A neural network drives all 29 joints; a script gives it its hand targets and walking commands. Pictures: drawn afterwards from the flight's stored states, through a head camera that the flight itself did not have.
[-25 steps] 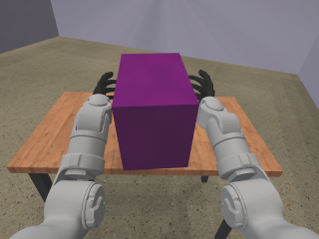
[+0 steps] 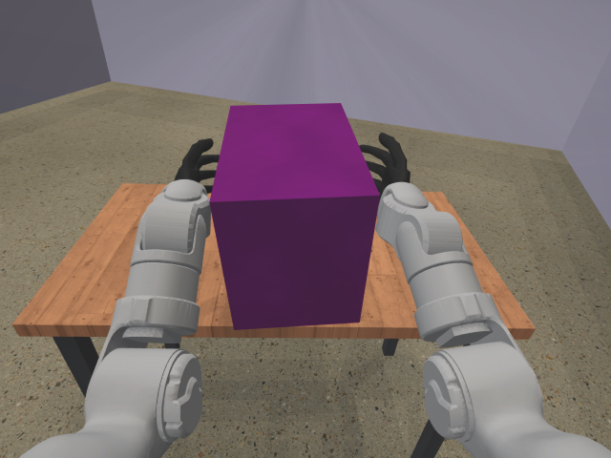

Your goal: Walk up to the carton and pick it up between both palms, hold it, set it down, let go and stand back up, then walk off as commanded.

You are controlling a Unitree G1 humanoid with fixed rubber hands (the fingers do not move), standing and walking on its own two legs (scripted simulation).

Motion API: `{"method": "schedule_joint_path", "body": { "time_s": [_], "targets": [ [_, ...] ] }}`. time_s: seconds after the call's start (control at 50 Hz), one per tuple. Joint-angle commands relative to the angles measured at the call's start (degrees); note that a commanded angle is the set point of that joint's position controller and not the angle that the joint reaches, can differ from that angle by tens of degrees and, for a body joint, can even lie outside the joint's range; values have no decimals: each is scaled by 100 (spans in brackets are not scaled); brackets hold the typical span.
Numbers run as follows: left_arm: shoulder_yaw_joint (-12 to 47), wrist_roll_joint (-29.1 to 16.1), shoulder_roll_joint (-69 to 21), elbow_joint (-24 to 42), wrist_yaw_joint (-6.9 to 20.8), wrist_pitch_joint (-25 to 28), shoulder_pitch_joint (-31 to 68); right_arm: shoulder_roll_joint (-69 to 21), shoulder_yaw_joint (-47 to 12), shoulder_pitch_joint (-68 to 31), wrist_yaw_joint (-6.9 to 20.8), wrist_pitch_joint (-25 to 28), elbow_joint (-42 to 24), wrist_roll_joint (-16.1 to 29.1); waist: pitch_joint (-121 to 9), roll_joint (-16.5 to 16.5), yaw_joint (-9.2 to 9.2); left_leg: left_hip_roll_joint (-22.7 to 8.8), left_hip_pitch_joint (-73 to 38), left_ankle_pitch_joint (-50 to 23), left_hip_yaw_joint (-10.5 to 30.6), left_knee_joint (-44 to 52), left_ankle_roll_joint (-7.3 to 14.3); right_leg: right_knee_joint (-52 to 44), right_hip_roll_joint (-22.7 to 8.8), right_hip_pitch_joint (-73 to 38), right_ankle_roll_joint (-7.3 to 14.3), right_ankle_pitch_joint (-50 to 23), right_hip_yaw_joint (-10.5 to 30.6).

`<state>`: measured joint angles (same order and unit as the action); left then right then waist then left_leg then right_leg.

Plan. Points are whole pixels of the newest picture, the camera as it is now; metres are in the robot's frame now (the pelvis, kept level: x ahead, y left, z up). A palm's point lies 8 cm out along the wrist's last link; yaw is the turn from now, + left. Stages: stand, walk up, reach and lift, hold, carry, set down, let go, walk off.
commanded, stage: hold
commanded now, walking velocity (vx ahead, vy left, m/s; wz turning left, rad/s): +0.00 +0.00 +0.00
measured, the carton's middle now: (291, 208) +0.41 +0.02 +0.20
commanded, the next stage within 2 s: none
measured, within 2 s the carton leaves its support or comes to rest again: neither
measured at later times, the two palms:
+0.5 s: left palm (191, 189) +0.37 +0.15 +0.25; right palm (394, 189) +0.38 -0.11 +0.25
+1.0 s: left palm (192, 190) +0.37 +0.15 +0.24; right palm (394, 191) +0.38 -0.11 +0.25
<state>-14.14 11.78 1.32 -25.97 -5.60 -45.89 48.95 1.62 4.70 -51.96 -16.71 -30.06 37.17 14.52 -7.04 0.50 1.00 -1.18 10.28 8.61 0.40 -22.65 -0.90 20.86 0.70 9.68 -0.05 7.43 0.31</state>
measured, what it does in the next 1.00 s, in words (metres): stands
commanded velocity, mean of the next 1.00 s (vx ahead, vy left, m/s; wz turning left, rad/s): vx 0.00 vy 0.00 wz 0.00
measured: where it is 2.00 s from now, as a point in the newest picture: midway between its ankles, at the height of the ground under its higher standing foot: outside the picture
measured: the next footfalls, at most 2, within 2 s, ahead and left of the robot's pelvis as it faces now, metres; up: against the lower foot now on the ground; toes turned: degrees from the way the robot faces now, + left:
none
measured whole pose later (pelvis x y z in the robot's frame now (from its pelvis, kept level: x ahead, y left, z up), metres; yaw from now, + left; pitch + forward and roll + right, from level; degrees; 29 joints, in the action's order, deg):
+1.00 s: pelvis +0.00 +0.00 +0.00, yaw +0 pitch -4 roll +0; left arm -15.1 13.2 1.0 -23.7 -4.2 -47.5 49.1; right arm 1.4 4.7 -52.0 -17.3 -31.6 35.3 14.5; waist -6.5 0.5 1.8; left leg -1.2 10.1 8.8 0.4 -22.7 -0.9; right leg 20.7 0.7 9.4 -0.1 7.5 0.3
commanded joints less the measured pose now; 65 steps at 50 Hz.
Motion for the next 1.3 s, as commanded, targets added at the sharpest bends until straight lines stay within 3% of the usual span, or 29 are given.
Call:
{"method": "schedule_joint_path", "body": {
  "time_s": [0.0, 0.08, 0.14, 0.18, 0.22, 0.26, 0.32, 0.34, 0.38, 0.42, 0.48, 0.5, 0.56, 0.62, 0.64, 0.72, 0.88, 0.9, 0.92, 0.94, 0.98, 1.04, 1.06, 1.08, 1.12, 1.2, 1.22, 1.26, 1.28],
  "targets": [
    [1965, -735, -3957, 1478, 993, 554, 5031, -3708, -1689, -4853, 737, 48, -1130, 595, -1708, -213, 671, 271, -599, 305, 106, 683, -16, -546, 341, -1110, -164, -11, -81],
    [1951, -683, -4028, 1234, 1004, 532, 4852, -3576, -1675, -4889, 744, 106, -1289, 624, -1720, -331, 668, 254, -619, 409, 128, 700, -48, -537, 363, -1082, -139, 30, -110],
    [2220, -905, -4129, 1688, 946, 589, 4938, -3713, -1870, -4944, 707, 132, -1525, 755, -2175, -359, 727, 292, -898, -318, 101, 475, -80, -460, 405, -1262, -155, -574, -80],
    [2151, -880, -4034, 1624, 911, 584, 4789, -3813, -2131, -5075, 694, 125, -1866, 924, -2390, -211, 566, 330, -944, -476, 105, 412, -42, -474, 436, -1335, -198, -641, -58],
    [2326, -930, -4081, 1729, 934, 561, 4740, -3808, -2061, -5015, 632, 98, -1953, 882, -2458, -248, 689, 326, -1056, -626, 87, 352, -71, -468, 411, -1319, -225, -836, -53],
    [2195, -852, -4049, 1653, 944, 533, 4820, -3699, -2064, -4943, 631, 42, -1675, 917, -2108, -277, 614, 288, -977, -411, 133, 455, -106, -496, 436, -1198, -201, -523, -65],
    [2309, -861, -4061, 2090, 924, 549, 4764, -3795, -2190, -4666, 630, 28, -1787, 954, -2425, -411, 600, 307, -1131, -884, 108, 358, -149, -410, 460, -1419, -187, -1016, -87],
    [2461, -984, -4171, 2059, 912, 550, 4739, -3727, -2160, -4747, 609, 51, -1981, 1000, -2552, -524, 736, 324, -1145, -929, 147, 304, -161, -410, 451, -1387, -182, -1031, -75],
    [2312, -869, -4016, 1865, 949, 458, 4615, -3723, -2190, -4726, 570, -38, -1894, 946, -2289, -259, 674, 329, -1076, -810, 109, 334, -131, -477, 448, -1420, -213, -940, -29],
    [2158, -726, -3961, 1749, 1019, 431, 4590, -3565, -1939, -4387, 578, -123, -1398, 846, -1838, -394, 741, 288, -964, -416, 128, 473, -122, -528, 414, -1245, -179, -531, -42],
    [2177, -794, -3900, 1851, 1014, 488, 4802, -3737, -1936, -4879, 612, -16, -1846, 800, -2221, -173, 655, 302, -892, -205, 92, 465, -20, -507, 371, -1259, -222, -397, -50],
    [1980, -626, -3833, 1646, 1041, 430, 4631, -3653, -1934, -4537, 614, -107, -1325, 799, -1754, -282, 645, 303, -916, -313, 55, 547, -65, -492, 378, -1280, -217, -500, -63],
    [2012, -629, -3901, 1598, 1080, 412, 4787, -3595, -1755, -4536, 648, -93, -1156, 685, -1664, -421, 731, 272, -808, 7, 92, 612, -77, -536, 339, -1184, -153, -226, -29],
    [2056, -687, -4014, 1613, 1058, 460, 4691, -3655, -1978, -4950, 674, 46, -1868, 863, -2079, -338, 575, 304, -813, -252, 66, 530, -49, -488, 401, -1305, -160, -415, -63],
    [2124, -765, -3993, 1685, 1048, 501, 4896, -3697, -1909, -4931, 687, 28, -1684, 785, -2226, -356, 678, 279, -835, -115, 122, 544, -80, -474, 404, -1335, -150, -365, -67],
    [1954, -682, -3990, 1741, 1010, 495, 4725, -3749, -1964, -4787, 689, 36, -1700, 773, -1980, -308, 578, 301, -935, -228, 45, 529, -32, -512, 391, -1218, -195, -383, -74],
    [2212, -756, -4090, 2008, 1030, 469, 4682, -3672, -2086, -4686, 636, 16, -1798, 886, -2265, -425, 669, 301, -1088, -623, 101, 437, -126, -440, 426, -1419, -178, -765, -79],
    [2148, -730, -3979, 1920, 1036, 465, 4509, -3734, -2067, -4637, 596, -4, -1865, 872, -2245, -192, 677, 322, -1087, -706, 105, 391, -74, -461, 410, -1463, -207, -854, -96],
    [2172, -680, -3994, 1896, 1047, 447, 4552, -3631, -2035, -4542, 597, -18, -1632, 805, -2042, -378, 733, 338, -981, -470, 98, 440, -134, -495, 413, -1416, -189, -639, -61],
    [2029, -659, -3964, 1595, 1069, 448, 4641, -3642, -1915, -4759, 609, -17, -1589, 708, -1800, -229, 652, 296, -850, -213, 79, 565, -100, -522, 422, -1319, -184, -364, -83],
    [2271, -784, -4101, 1849, 1068, 450, 4758, -3732, -1888, -4625, 623, 0, -1699, 846, -2154, -436, 809, 274, -1039, -322, 112, 469, -142, -498, 401, -1324, -141, -507, -68],
    [2269, -852, -4140, 1878, 1010, 518, 4884, -3710, -1984, -4867, 672, 41, -1823, 847, -2309, -502, 633, 290, -963, -378, 104, 488, -122, -477, 410, -1203, -135, -495, -88],
    [2115, -734, -3987, 1710, 1025, 468, 4912, -3598, -1874, -4850, 652, -16, -1480, 813, -2025, -429, 664, 294, -890, -186, 129, 530, -115, -524, 403, -1243, -171, -307, -66],
    [2273, -819, -4069, 1878, 1021, 475, 4758, -3692, -2009, -4862, 644, 44, -1967, 888, -2336, -371, 701, 278, -1053, -532, 125, 429, -91, -465, 426, -1296, -180, -626, -72],
    [2135, -715, -4012, 1767, 1035, 439, 4592, -3679, -2090, -4783, 631, 4, -1911, 863, -2160, -271, 638, 313, -992, -483, 93, 454, -90, -516, 412, -1428, -170, -681, -51],
    [2110, -643, -4106, 1655, 1050, 418, 4545, -3565, -1945, -4695, 636, -8, -1760, 766, -1952, -419, 728, 317, -955, -342, 82, 488, -127, -514, 413, -1275, -174, -491, -72],
    [2091, -727, -3973, 1824, 1048, 465, 4739, -3822, -1979, -4676, 637, -39, -1665, 793, -2225, -242, 656, 337, -944, -321, 62, 484, -77, -469, 401, -1319, -227, -529, -90],
    [2142, -713, -3980, 1864, 1038, 473, 4789, -3697, -1935, -4590, 628, -18, -1603, 869, -2173, -479, 719, 302, -999, -381, 100, 440, -144, -432, 392, -1340, -186, -622, -73],
    [2206, -737, -4116, 1960, 1017, 494, 4728, -3824, -2081, -4688, 643, 15, -1822, 921, -2256, -394, 618, 322, -1010, -584, 96, 425, -113, -422, 406, -1366, -206, -699, -85]
  ]
}}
